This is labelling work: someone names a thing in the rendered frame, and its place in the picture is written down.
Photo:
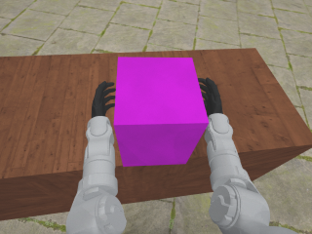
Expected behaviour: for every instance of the robot right upper arm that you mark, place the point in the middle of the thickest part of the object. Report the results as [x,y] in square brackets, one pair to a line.
[237,210]

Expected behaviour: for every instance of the left robot hand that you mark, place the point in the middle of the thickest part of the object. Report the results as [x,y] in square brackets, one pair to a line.
[98,106]

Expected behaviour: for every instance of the robot left upper arm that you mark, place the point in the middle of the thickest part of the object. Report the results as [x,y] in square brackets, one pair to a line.
[102,214]

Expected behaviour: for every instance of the right robot forearm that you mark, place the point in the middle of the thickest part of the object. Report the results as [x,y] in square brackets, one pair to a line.
[224,161]

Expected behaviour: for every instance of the pedestal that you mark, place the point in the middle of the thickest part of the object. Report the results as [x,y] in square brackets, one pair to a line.
[46,103]

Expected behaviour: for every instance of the right robot hand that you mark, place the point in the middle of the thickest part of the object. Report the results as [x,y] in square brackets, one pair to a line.
[212,100]

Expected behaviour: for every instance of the carton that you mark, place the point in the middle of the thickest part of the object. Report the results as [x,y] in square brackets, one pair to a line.
[159,113]

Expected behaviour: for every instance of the left robot forearm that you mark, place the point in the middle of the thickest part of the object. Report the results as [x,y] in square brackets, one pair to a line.
[99,162]

